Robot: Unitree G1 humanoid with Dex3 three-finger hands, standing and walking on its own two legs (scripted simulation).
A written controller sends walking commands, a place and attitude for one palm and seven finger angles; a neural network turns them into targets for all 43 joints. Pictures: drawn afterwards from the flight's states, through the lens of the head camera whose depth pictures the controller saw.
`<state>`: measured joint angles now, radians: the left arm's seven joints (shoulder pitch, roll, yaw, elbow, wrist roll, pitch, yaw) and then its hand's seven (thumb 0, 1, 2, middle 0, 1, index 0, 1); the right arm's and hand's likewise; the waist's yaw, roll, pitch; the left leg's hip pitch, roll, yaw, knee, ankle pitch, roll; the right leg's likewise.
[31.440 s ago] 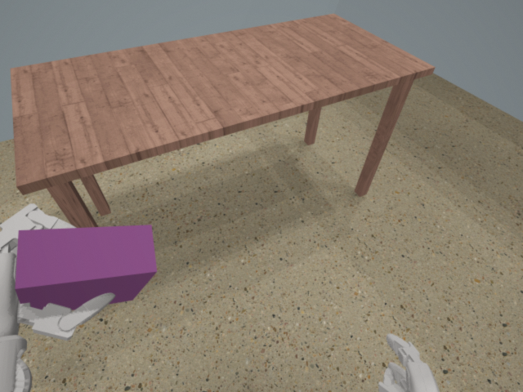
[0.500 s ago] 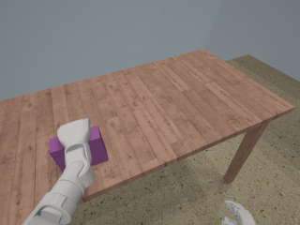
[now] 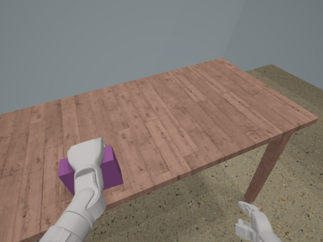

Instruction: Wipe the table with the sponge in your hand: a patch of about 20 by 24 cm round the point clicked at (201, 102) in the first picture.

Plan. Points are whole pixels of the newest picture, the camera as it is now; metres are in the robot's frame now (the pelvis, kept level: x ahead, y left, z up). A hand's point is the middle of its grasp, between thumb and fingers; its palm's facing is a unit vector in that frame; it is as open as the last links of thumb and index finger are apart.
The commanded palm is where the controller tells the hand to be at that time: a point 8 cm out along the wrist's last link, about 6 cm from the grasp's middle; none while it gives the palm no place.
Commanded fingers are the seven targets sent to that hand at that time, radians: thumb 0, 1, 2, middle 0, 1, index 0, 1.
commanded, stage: wipe back along the third lane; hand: left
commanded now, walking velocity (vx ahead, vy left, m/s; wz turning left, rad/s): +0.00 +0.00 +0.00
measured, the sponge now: (95, 176) +0.30 +0.24 -0.01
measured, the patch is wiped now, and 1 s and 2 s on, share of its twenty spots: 1.00 1.00 1.00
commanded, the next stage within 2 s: slide back across to the middle lane in 0.34 s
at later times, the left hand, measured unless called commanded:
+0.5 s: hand (94, 166) +0.30 +0.23 +0.04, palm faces -0.01 -0.05 -1.00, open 9.8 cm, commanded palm +0.26 +0.21 +0.08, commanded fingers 0.00 0.10 1.30 -1.20 -1.60 -1.20 -1.60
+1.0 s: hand (76, 175) +0.27 +0.27 +0.04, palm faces -0.03 -0.09 -1.00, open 9.8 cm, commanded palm +0.23 +0.27 +0.09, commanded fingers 0.00 0.10 1.30 -1.20 -1.60 -1.20 -1.60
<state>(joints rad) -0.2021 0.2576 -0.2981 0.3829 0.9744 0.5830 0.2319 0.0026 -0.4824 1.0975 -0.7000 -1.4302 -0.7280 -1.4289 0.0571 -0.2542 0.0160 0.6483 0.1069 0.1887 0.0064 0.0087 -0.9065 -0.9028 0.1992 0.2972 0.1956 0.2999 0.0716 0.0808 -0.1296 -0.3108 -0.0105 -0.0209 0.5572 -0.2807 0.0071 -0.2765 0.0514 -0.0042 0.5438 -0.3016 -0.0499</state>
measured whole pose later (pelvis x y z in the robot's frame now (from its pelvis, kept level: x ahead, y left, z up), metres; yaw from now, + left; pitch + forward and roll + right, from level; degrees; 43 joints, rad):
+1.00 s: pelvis +0.00 -0.01 +0.00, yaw -1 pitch +0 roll +0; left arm -0.03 0.36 -0.16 0.22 0.95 0.49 0.14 -0.01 -0.50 1.10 -0.72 -1.41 -0.75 -1.40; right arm 0.05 -0.27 0.02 0.65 0.09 0.14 -0.03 0.01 -0.91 -0.90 0.20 0.30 0.20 0.30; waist 0.08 0.09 -0.09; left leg -0.25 0.00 -0.01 0.52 -0.27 0.00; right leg -0.22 0.07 0.01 0.51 -0.29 -0.06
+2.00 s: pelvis -0.03 +0.00 -0.01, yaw +0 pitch +6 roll -1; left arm -0.43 0.49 -0.02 0.74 0.99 0.25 0.17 0.00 -0.52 1.10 -0.76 -1.37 -0.79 -1.37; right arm 0.20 -0.28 0.00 0.70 0.09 0.12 -0.06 0.01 -0.91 -0.90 0.20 0.30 0.20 0.30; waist 0.02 0.07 -0.11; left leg -0.48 0.00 -0.04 0.64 -0.27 0.01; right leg -0.43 0.06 -0.02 0.60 -0.28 -0.04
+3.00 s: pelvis -0.02 +0.03 -0.02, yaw -1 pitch +14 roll -3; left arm -0.76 0.64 0.07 1.12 1.06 0.13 0.20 0.01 -0.53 1.11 -0.76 -1.36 -0.79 -1.37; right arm 0.29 -0.27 0.00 0.73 0.07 0.13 -0.02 0.00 -0.90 -0.90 0.20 0.30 0.20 0.30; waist -0.06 0.04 -0.13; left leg -0.67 0.00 -0.03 0.73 -0.31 0.04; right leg -0.59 0.06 -0.01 0.62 -0.28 -0.01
